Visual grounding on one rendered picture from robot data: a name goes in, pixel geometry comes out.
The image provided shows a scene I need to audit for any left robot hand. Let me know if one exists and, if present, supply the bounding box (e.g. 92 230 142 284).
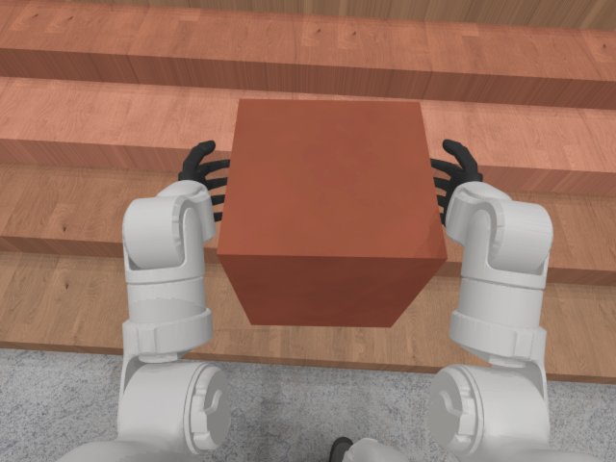
178 141 230 222

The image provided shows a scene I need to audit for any right robot thigh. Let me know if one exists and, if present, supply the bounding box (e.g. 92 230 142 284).
343 443 409 462

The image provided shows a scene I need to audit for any right robot forearm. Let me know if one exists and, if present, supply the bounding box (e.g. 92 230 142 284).
446 182 553 436

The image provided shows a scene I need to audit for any right robot hand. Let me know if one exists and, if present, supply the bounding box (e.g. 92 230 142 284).
430 140 483 227

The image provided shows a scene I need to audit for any carton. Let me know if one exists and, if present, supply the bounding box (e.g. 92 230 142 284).
217 99 448 327

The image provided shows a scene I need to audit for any left robot upper arm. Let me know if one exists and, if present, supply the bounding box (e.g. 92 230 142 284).
55 362 231 462

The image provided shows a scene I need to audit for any right robot foot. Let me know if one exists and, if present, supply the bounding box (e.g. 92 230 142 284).
329 437 353 462

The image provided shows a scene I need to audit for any right robot upper arm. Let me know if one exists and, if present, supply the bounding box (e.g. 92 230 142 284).
426 364 603 462

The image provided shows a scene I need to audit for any left robot forearm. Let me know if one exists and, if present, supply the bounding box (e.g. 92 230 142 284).
117 180 217 432

